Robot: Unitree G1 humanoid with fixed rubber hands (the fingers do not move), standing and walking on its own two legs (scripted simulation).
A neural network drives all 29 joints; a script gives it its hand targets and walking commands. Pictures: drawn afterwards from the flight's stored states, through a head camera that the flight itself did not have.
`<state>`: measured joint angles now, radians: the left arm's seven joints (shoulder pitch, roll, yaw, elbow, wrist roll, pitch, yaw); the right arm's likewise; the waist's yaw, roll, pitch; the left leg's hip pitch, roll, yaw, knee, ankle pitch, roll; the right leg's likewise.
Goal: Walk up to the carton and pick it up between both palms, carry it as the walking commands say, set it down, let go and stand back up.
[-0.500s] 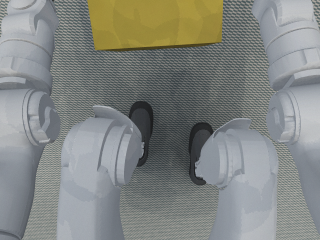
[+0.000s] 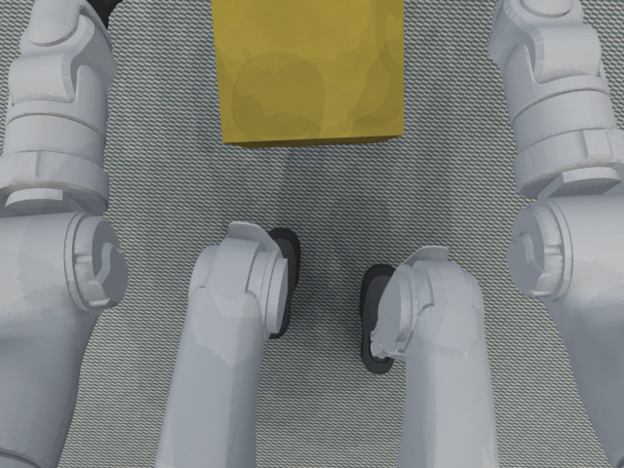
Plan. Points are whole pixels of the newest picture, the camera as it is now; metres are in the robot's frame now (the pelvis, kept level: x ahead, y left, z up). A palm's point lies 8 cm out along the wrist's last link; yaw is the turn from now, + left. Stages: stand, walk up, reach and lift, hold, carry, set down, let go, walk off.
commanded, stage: set down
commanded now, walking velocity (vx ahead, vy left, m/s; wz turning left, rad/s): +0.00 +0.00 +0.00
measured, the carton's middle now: (309, 50) +0.55 +0.09 -0.33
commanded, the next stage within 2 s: let go in 0.96 s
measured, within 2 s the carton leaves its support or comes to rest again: neither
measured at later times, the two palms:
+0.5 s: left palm out of the picture +0.51 +0.30 +0.04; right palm out of the picture +0.59 -0.11 +0.03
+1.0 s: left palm out of the picture +0.51 +0.29 +0.15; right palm out of the picture +0.59 -0.11 +0.15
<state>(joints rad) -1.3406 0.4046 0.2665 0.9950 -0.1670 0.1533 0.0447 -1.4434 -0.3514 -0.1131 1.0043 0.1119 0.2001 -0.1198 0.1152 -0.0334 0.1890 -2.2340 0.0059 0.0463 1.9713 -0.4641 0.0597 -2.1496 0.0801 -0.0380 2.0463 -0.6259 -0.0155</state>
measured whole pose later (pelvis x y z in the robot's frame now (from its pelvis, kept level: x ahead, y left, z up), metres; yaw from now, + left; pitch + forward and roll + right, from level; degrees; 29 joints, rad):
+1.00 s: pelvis +0.05 +0.01 +0.25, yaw +1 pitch +44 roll -2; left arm -1.07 0.26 0.43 0.88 0.05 0.14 -0.06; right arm -1.17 -0.26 -0.29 0.94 -0.08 0.18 0.00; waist 0.11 -0.04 -0.06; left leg -1.52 -0.04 0.00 0.98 -0.24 0.04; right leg -1.45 0.08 0.03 1.03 -0.35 0.00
